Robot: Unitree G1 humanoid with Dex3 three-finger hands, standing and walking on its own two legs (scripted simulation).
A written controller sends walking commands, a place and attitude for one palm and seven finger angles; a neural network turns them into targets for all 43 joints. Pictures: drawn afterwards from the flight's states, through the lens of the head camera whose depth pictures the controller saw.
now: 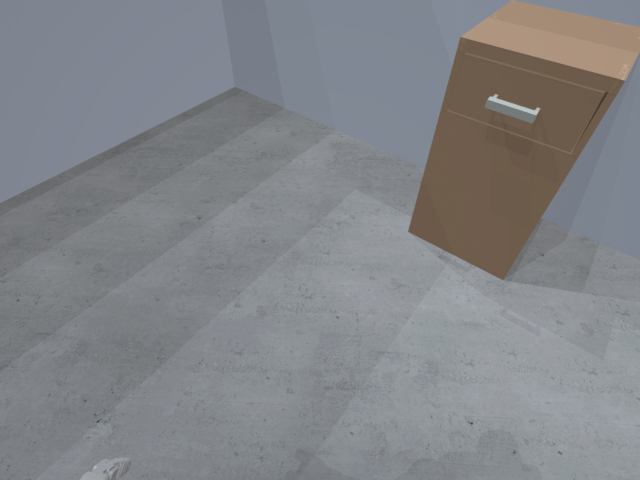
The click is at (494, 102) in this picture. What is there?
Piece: drawer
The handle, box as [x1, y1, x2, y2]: [484, 94, 540, 122]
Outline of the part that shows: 484,107 529,122 532,122 534,120 540,108 537,107 534,110 522,107 497,99 496,94 492,97 490,96 487,99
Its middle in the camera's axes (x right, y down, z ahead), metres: +0.55 -0.38 +1.11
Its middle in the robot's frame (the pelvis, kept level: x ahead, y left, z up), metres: +1.11 -0.51 -0.08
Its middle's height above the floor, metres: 0.69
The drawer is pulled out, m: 0.00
